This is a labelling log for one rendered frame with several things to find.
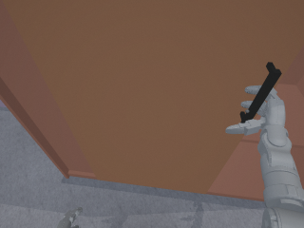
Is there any left robot hand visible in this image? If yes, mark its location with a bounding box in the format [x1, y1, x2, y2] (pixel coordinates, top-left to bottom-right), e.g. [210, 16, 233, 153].
[55, 207, 83, 228]

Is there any right robot hand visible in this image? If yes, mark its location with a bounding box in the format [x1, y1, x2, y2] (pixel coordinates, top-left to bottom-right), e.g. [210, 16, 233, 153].
[225, 85, 286, 136]

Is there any handle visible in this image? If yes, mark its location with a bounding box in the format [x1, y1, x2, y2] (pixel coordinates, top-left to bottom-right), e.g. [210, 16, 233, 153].
[239, 62, 282, 124]

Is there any right robot forearm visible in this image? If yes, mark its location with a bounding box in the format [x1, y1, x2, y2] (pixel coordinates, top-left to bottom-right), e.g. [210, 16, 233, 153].
[257, 124, 304, 213]

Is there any wardrobe door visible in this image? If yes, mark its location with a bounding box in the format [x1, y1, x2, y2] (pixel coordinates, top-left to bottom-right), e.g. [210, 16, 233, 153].
[0, 0, 94, 174]
[2, 0, 304, 195]

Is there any right robot upper arm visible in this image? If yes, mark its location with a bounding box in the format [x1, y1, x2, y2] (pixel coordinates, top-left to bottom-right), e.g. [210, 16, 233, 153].
[261, 206, 304, 228]

